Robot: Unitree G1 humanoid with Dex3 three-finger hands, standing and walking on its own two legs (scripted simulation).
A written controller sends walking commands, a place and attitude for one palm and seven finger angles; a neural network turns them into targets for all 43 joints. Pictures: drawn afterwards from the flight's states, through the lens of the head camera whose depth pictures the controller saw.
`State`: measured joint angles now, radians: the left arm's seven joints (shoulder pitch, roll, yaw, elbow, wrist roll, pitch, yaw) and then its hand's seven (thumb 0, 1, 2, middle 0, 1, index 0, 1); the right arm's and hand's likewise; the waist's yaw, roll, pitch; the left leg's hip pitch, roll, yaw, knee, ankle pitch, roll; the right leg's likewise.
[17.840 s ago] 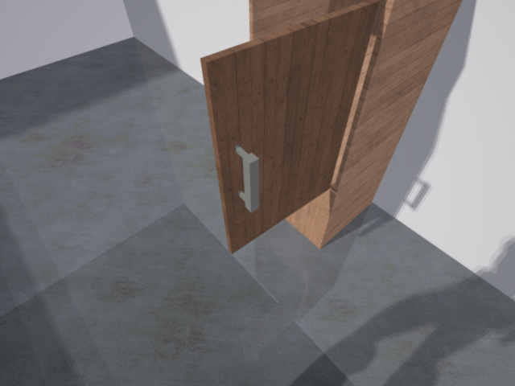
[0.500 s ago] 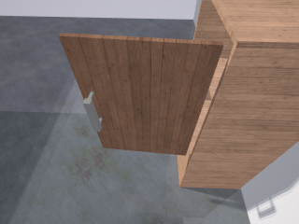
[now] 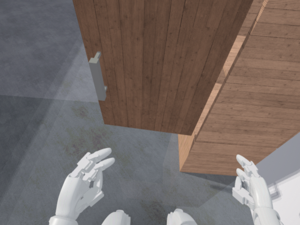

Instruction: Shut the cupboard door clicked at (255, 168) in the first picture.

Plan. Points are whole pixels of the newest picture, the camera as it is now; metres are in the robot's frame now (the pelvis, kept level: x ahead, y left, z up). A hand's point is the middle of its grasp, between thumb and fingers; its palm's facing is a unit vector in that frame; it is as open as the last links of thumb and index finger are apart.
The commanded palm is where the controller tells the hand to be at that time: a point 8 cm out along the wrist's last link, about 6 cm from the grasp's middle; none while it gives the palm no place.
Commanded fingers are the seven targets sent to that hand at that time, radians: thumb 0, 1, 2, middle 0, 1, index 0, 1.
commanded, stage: raise the hand and make a fist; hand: left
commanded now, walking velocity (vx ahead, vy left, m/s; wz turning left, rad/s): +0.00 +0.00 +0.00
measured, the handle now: (100, 77) +0.54 +0.21 +0.06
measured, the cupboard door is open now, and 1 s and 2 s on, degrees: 86 86 86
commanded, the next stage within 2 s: bring the fist close to the handle in 1.52 s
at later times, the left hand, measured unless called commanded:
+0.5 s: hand (75, 180) +0.21 +0.19 +0.05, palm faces -0.02 -1.00 -0.03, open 3.9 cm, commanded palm +0.18 +0.24 +0.05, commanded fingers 0.00 0.90 0.90 -1.02 -1.20 -1.02 -1.20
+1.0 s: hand (71, 168) +0.23 +0.20 +0.06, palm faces -0.04 -1.00 -0.04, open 3.1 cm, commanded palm +0.21 +0.26 +0.07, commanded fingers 0.00 0.90 0.90 -1.30 -1.50 -1.30 -1.50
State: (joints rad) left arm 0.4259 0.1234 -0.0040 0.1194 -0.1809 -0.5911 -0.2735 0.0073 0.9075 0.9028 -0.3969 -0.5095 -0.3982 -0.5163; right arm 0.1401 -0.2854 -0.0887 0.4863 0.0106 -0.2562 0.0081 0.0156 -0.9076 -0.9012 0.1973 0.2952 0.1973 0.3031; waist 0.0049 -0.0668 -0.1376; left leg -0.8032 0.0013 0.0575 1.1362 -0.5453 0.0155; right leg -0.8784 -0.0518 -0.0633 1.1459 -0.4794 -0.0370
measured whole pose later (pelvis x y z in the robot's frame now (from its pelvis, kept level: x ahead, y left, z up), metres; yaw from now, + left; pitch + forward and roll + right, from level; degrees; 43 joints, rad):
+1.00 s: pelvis +0.02 +0.02 +0.01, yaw +1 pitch +15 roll -3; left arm 0.42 0.25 0.13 -0.10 -0.26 -0.33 -0.27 0.02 0.90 0.90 -1.27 -1.46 -1.27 -1.46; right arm 0.24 -0.22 0.04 0.43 0.02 -0.16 -0.05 0.01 -0.90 -0.90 0.20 0.30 0.20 0.30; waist 0.01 0.03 -0.14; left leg -0.84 0.01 0.00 1.15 -0.57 0.03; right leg -0.85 -0.04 -0.12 1.07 -0.48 -0.01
